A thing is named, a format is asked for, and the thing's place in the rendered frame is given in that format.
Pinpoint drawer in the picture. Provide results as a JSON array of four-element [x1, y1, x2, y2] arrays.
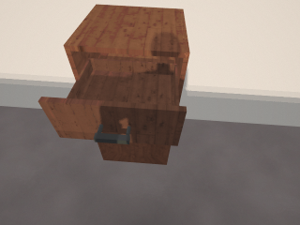
[[38, 58, 187, 146]]

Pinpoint handle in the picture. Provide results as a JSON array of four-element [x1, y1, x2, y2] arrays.
[[93, 124, 131, 144]]

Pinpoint cabinet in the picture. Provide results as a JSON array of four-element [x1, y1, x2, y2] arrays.
[[63, 4, 190, 165]]

